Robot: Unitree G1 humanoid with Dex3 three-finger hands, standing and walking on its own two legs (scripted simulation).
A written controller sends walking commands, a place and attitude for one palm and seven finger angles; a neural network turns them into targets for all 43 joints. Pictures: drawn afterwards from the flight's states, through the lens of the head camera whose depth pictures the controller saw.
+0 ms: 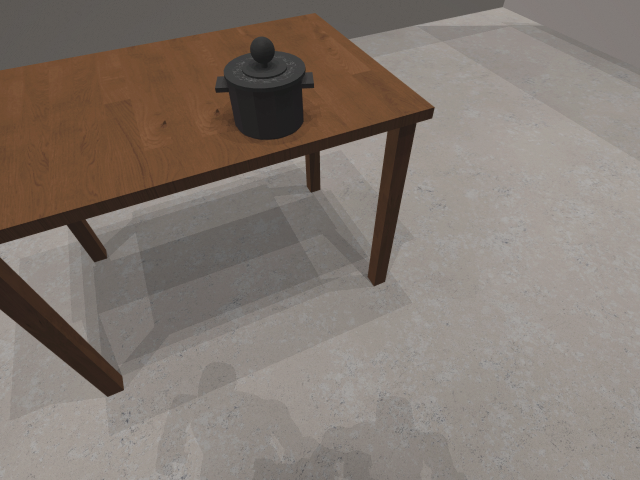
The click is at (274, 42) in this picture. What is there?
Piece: lid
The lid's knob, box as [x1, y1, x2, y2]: [250, 37, 274, 63]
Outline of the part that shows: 257,37 251,43 251,55 256,61 264,63 272,58 274,48 272,43 267,38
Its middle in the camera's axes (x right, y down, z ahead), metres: -0.12 -0.38 +0.78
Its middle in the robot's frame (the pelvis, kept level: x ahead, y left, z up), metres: +0.86 +0.16 +0.14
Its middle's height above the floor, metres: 0.92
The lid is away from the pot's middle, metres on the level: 0.00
